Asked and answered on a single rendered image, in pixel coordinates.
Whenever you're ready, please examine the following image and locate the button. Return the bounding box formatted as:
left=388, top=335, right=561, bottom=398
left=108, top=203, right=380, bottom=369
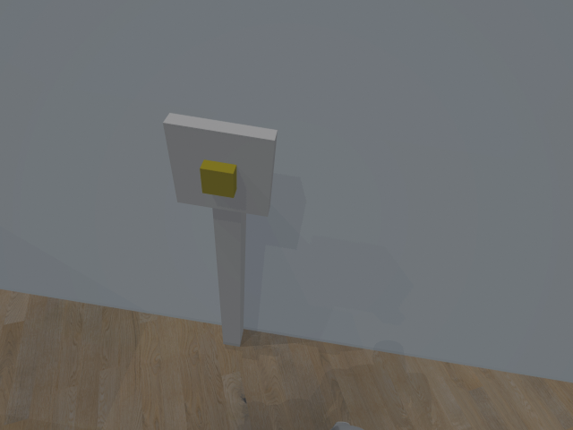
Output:
left=200, top=160, right=236, bottom=198

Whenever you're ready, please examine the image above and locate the panel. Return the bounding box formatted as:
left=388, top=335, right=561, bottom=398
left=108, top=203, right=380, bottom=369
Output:
left=163, top=113, right=278, bottom=347

